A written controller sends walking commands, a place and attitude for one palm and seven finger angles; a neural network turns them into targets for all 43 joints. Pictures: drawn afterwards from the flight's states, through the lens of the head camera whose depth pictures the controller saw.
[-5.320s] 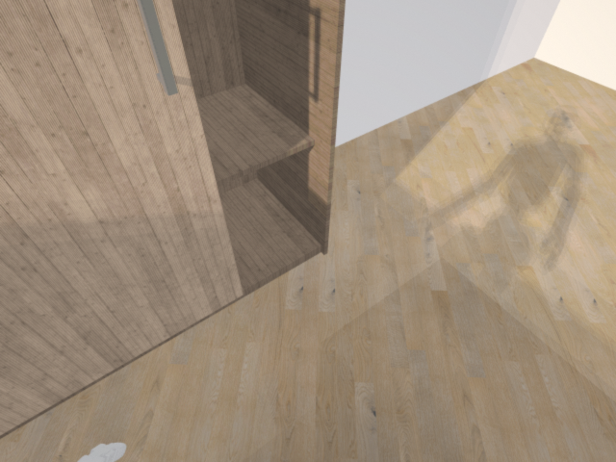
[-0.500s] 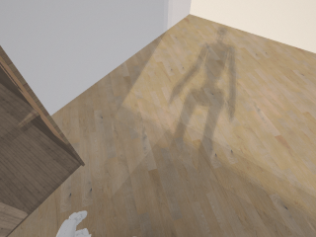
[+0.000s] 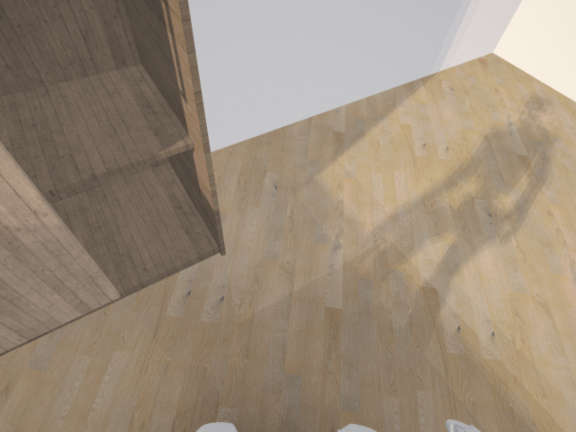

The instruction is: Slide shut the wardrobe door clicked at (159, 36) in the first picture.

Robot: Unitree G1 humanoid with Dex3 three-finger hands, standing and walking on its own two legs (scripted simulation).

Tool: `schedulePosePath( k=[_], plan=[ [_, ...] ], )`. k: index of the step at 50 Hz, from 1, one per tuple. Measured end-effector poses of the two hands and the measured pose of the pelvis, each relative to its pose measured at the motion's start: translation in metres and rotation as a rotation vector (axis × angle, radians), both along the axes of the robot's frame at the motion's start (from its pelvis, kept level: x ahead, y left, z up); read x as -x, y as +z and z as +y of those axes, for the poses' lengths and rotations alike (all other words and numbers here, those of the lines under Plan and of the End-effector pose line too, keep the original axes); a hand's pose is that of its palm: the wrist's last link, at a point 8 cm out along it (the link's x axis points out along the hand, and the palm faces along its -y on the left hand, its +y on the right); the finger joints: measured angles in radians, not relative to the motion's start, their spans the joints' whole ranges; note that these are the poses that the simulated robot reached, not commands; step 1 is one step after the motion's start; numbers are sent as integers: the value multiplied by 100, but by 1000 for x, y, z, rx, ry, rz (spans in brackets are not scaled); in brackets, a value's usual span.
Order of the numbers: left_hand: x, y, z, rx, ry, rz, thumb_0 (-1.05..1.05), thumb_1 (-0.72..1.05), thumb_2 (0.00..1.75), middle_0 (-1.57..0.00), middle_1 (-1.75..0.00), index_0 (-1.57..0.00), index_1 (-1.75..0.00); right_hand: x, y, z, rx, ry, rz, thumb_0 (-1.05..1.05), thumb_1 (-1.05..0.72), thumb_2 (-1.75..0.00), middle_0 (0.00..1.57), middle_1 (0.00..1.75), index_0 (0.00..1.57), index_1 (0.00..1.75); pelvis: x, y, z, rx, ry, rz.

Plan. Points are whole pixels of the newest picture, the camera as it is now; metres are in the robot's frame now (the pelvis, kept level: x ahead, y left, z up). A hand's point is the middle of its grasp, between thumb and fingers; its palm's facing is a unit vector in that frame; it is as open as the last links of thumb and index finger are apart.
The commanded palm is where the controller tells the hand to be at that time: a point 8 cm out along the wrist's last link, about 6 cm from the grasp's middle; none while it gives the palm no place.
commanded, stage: turn to face it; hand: left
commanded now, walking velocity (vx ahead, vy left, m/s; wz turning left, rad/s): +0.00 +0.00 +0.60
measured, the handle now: out of the picture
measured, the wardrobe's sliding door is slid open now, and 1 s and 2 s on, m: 0.38 0.38 0.38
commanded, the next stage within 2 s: take the last steps up to it in 0.86 s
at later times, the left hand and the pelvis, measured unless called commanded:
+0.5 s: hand out of the picture +0.02 +0.18 -0.13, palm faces +0.32 -0.91 -0.27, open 7.4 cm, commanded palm none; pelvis +0.00 -0.03 +0.02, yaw +19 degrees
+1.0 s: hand out of the picture -0.08 +0.22 -0.15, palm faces +0.50 -0.83 -0.25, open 7.4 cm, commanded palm none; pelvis -0.03 +0.01 +0.02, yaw +28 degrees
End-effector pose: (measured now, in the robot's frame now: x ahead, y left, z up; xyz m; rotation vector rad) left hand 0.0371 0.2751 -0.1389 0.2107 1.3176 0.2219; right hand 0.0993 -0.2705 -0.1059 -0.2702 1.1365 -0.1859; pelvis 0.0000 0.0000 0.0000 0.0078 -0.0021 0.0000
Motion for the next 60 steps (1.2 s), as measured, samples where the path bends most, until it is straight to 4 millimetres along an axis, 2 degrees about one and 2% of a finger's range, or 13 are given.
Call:
schedulePosePath(
  k=[3, 7, 14, 17, 22, 27, 30, 36, 40, 45, 49, 56, 60],
  plan=[
    [5, 8, 8, -5, 36, -9, 0, 91, 90, -20, -30, -20, -30, -9, 6, 12, -1, 38, -12, 0, -91, -90, 19, 30, 20, 30, 1, 7, 3, 12, 32, -1],
    [1, 20, 7, -8, 63, -65, 0, 91, 90, -20, -30, -20, -30, -17, 5, 22, -28, 83, -2, 0, -90, -90, 20, 30, 20, 30, 2, 13, 2, 15, 76, 0],
    [-9, 35, -16, -33, 102, -174, 0, 91, 90, -20, -30, -20, -30, -24, -14, 20, -92, 132, 24, 0, -90, -90, 20, 30, 20, 30, 3, 9, -16, 6, 164, 1],
    [-3, 38, -30, -51, 123, -216, 0, 91, 90, -20, -30, -20, -30, -28, -25, 13, -110, 154, 39, 0, -90, -90, 20, 30, 20, 30, 4, 4, -26, 3, 213, -7],
    [24, 44, -45, -42, 199, -202, 0, 90, 90, -20, -30, -20, -30, -34, -21, 8, -104, 210, 83, 0, -91, -90, 20, 30, 20, 30, 3, 12, -29, -8, 287, -17],
    [54, 38, -49, -17, 272, -158, 0, 90, 90, -20, -30, -21, -30, -41, -13, 16, -77, 273, 119, 0, -91, -90, 19, 30, 20, 30, 5, 16, -26, -18, 357, -15],
    [78, 28, -45, 2, 324, -126, 0, 90, 90, -20, -30, -21, -30, -50, -10, 30, -53, 325, 130, 0, -91, -90, 19, 30, 20, 30, 8, 15, -19, -13, 392, -10],
    [134, -3, -24, 39, 434, -32, 0, 90, 90, -20, -30, -21, -30, -70, -7, 74, -14, 428, 57, 0, -91, -90, 19, 30, 20, 30, 18, 0, 5, 2, 439, -7],
    [153, 1, -16, 43, 469, 22, 0, 91, 90, -20, -30, -20, -30, -67, 2, 95, -15, 456, 30, 0, -91, -90, 19, 30, 20, 30, 23, 9, 12, 12, 452, -16],
    [154, 15, -12, 34, 488, -12, 0, 91, 90, -20, -30, -20, -30, -56, 3, 110, -47, 476, 48, 0, -90, -90, 20, 30, 20, 30, 27, 18, 15, 15, 475, -19],
    [146, 22, -15, 20, 492, -48, 0, 91, 90, -20, -30, -20, -30, -45, -3, 111, -78, 474, 71, 0, -90, -90, 20, 30, 20, 30, 28, 19, 11, 8, 491, -23],
    [126, 26, -42, -2, 474, -125, 0, 91, 90, -20, -30, -20, -30, -30, -27, 83, -115, 450, 130, 0, -91, -90, 20, 30, 20, 30, 20, 11, -7, -17, 516, -23],
    [136, 29, -69, 6, 525, -137, 0, 91, 90, -20, -30, -20, -30, -28, -32, 69, -109, 465, 198, 0, -91, -90, 20, 30, 20, 30, 11, 13, -11, -14, 543, -34]
  ],
)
